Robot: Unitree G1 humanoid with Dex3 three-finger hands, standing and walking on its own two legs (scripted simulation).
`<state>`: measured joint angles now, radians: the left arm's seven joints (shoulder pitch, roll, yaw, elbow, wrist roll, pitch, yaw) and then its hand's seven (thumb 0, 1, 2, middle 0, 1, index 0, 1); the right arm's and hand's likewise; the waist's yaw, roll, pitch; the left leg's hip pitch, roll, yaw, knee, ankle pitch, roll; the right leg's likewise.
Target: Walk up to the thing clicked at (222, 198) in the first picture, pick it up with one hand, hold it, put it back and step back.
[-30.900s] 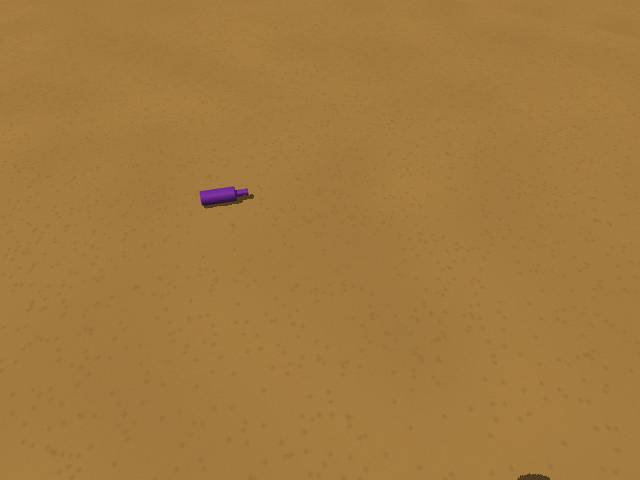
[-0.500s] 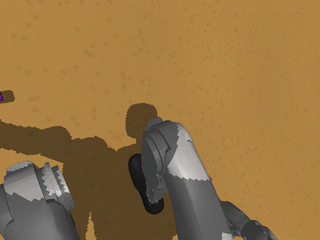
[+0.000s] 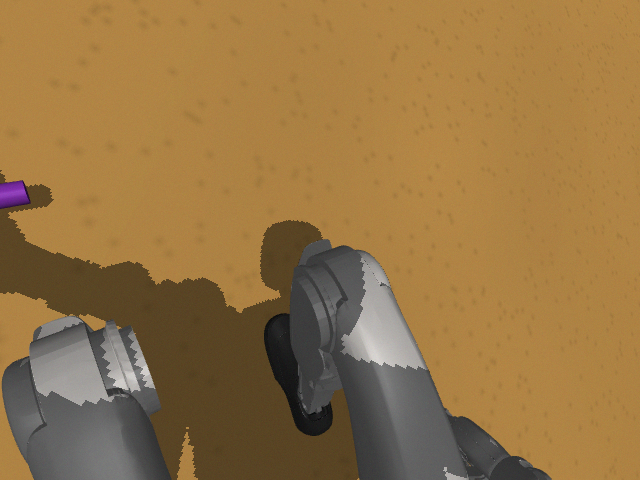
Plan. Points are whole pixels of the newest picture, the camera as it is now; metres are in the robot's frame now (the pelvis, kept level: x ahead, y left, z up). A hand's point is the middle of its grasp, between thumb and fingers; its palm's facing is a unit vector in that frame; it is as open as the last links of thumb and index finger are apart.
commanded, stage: withdraw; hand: left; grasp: from above
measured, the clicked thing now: out of the picture +0.45 +0.32 -0.27
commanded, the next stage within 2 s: home in 0.74 s
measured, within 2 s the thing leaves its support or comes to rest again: neither
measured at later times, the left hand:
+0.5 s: hand out of the picture +0.43 +0.35 -0.06, palm faces -0.48 -0.13 -0.86, open 13.5 cm
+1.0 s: hand out of the picture +0.45 +0.37 -0.10, palm faces -0.34 -0.10 -0.94, open 12.8 cm
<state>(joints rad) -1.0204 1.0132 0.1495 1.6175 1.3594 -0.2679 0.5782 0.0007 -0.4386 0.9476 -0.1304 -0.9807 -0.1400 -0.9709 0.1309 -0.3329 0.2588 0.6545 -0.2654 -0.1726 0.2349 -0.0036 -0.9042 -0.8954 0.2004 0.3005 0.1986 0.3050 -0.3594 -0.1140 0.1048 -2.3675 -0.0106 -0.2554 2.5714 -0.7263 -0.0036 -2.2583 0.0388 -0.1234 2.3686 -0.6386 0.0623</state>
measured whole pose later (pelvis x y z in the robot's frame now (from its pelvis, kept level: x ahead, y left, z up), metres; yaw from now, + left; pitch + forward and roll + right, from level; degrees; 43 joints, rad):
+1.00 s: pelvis -0.01 -0.01 +0.03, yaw +6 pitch +35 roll -10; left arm -1.00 0.83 0.13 1.37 1.24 -0.18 0.35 0.00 -0.26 0.88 -0.24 -0.78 -0.23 -0.78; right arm 0.20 -0.25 0.10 0.71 -0.13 -0.03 0.14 0.00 -0.90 -0.89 0.20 0.30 0.20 0.30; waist -0.26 0.02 -0.04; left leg -2.35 -0.02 -0.15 2.40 -0.66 0.00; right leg -2.27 -0.01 -0.04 2.29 -0.63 0.06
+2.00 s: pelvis +0.06 -0.01 +0.37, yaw +14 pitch +17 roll -3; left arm 0.30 0.24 0.06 0.01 -0.06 0.43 0.08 0.01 0.91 0.90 -0.20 -0.30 -0.20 -0.30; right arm 0.25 -0.20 0.06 0.54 0.04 -0.14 -0.15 0.01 -0.90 -0.90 0.20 0.30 0.20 0.30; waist -0.07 0.04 -0.17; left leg -1.00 0.03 -0.08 1.23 -0.54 -0.02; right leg -0.96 -0.01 -0.06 1.16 -0.51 0.02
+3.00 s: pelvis +0.08 +0.00 +0.41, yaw +15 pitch +9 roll -3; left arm 0.50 0.22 0.04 -0.13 -0.06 0.45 0.02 0.01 0.91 0.90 -0.20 -0.30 -0.20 -0.29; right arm 0.29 -0.22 0.03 0.55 0.01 -0.24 -0.18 0.01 -0.90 -0.90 0.20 0.30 0.20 0.30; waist -0.04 0.05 -0.15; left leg -0.69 0.03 -0.07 1.02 -0.49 -0.02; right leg -0.65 -0.02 -0.05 0.94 -0.46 0.03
